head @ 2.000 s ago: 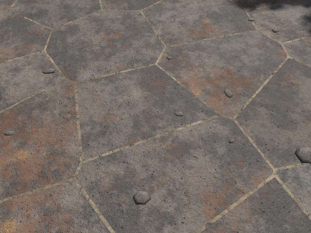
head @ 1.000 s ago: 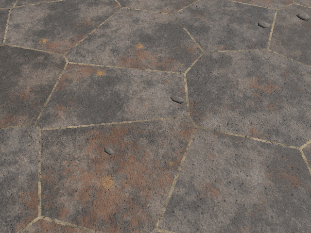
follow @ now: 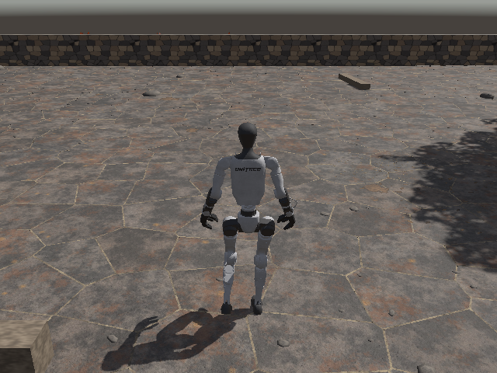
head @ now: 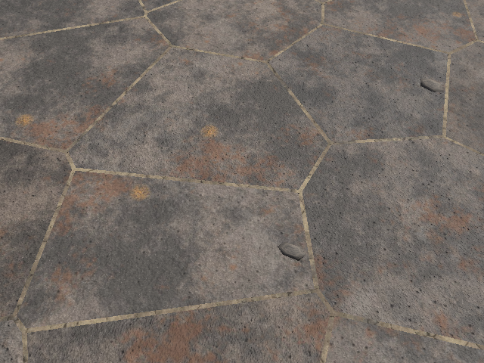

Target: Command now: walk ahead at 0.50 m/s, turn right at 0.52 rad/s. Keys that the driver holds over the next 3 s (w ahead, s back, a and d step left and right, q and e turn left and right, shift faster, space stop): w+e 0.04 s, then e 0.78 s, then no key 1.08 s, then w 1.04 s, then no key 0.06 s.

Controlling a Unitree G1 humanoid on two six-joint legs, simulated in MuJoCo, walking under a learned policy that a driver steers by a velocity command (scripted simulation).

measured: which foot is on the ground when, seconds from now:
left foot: up 0.00-0.26, down 0.28-0.72, up 0.74-1.00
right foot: down 0.00-0.28, up 0.30-0.70, down 0.72-1.00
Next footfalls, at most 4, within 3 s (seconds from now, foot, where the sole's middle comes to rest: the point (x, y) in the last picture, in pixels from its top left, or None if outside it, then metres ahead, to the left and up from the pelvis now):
0.28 left None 0.35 0.13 -0.77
0.72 right None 0.20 -0.09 -0.77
1.12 left None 0.33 0.11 -0.77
2.20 right None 0.24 -0.13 -0.77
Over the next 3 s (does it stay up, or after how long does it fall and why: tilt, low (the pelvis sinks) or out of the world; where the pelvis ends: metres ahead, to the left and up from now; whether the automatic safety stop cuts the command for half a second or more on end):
stays up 0.61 -0.22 0.01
